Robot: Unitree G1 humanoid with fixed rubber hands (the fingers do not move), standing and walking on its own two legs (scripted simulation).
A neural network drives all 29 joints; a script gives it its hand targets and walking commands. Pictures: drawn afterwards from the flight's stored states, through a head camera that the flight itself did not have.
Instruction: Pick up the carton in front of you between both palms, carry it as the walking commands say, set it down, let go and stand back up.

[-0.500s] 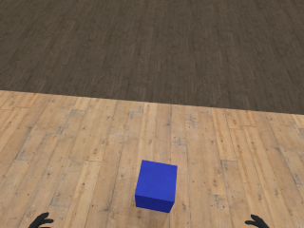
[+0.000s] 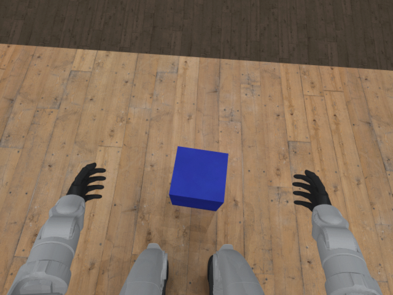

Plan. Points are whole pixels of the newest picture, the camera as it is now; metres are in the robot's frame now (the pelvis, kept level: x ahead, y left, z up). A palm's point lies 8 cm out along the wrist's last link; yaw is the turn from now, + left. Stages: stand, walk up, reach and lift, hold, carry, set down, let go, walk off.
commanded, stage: reach and lift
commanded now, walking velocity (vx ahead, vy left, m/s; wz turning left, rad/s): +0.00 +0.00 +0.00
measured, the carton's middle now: (198, 181) +0.47 -0.03 -0.59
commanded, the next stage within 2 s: none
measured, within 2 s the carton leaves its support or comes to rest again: neither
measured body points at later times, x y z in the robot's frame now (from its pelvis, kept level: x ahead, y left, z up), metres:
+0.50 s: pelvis -0.07 +0.01 -0.07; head +0.23 +0.00 +0.26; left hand +0.50 +0.16 -0.16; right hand +0.45 -0.23 -0.16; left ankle +0.02 +0.13 -0.68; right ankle +0.02 -0.12 -0.68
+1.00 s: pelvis -0.06 +0.01 -0.19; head +0.29 +0.00 +0.10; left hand +0.50 +0.16 -0.34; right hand +0.45 -0.23 -0.34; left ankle +0.02 +0.13 -0.68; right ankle +0.02 -0.12 -0.68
